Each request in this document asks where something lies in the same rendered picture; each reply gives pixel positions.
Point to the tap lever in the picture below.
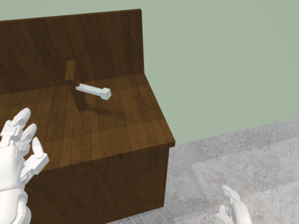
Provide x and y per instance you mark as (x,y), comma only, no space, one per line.
(105,93)

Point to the right robot hand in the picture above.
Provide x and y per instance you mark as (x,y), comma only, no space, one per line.
(237,212)

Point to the counter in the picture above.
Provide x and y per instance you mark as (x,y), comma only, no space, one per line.
(108,159)

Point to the left robot hand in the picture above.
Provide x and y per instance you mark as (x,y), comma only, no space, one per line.
(15,144)

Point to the robot left forearm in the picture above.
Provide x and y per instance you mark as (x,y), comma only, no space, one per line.
(13,208)

